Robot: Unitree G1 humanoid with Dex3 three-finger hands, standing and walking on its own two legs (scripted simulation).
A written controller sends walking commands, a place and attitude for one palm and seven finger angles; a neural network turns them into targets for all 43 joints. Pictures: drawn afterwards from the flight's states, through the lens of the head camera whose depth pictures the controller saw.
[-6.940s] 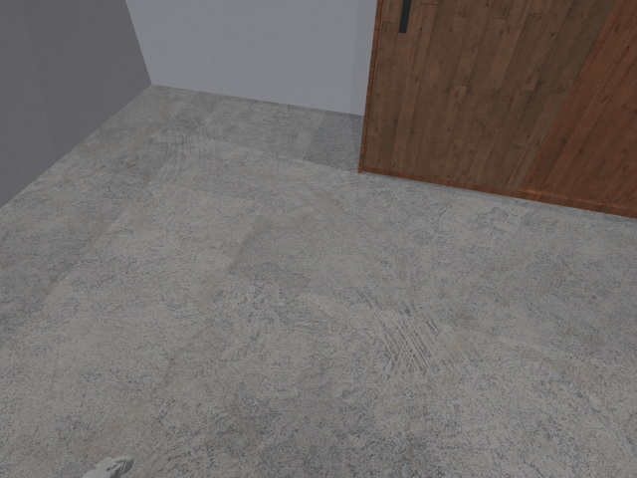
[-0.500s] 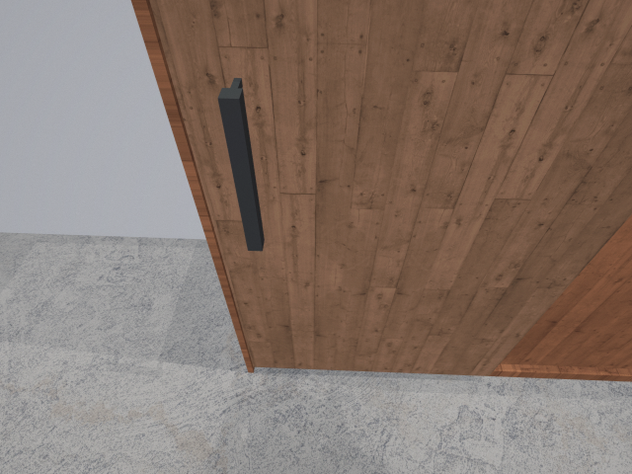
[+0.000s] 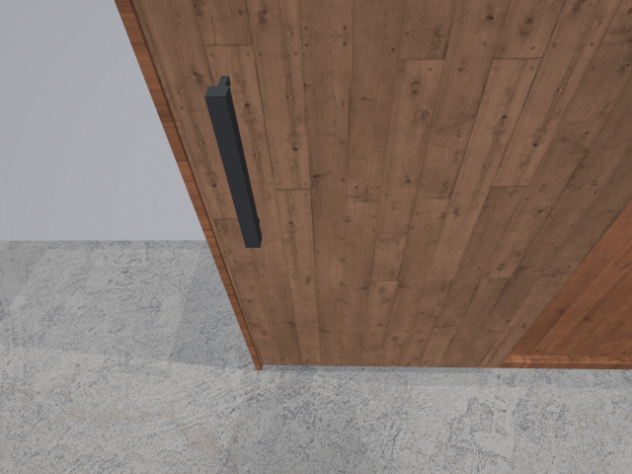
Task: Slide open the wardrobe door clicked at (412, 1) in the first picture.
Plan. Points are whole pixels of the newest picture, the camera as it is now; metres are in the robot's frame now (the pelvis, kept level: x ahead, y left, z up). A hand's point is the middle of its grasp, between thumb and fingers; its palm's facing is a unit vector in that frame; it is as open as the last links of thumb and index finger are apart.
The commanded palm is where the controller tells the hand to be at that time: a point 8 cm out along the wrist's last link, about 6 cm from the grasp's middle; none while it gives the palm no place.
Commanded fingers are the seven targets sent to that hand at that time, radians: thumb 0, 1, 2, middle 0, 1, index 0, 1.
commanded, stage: look again from close up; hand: left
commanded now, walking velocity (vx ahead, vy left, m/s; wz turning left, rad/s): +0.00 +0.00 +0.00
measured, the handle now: (241, 172) +0.53 +0.15 +0.09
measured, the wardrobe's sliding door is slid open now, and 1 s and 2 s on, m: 0.00 0.00 0.00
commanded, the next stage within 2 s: raise the hand with hooked fingers in 0.74 s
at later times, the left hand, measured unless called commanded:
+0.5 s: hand out of the picture +0.01 +0.15 -0.17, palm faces +0.03 -0.98 -0.20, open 7.4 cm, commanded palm none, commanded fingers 0.00 0.90 0.90 -0.20 -0.30 -0.20 -0.30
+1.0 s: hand (182, 434) +0.18 +0.19 -0.04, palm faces +0.27 -0.95 -0.14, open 7.5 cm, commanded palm +0.11 +0.23 -0.06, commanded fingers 0.00 0.69 0.81 -0.22 -0.44 -0.22 -0.44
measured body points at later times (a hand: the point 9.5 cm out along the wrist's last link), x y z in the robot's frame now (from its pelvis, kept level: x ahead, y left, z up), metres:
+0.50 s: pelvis +0.01 -0.02 +0.00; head +0.03 -0.03 +0.45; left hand +0.01 +0.21 -0.15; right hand +0.02 -0.24 -0.16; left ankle -0.01 +0.12 -0.74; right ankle +0.02 -0.12 -0.74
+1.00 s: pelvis +0.00 -0.01 +0.00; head +0.01 -0.03 +0.45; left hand +0.16 +0.24 -0.03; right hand +0.09 -0.25 -0.14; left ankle -0.01 +0.12 -0.74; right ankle +0.02 -0.12 -0.74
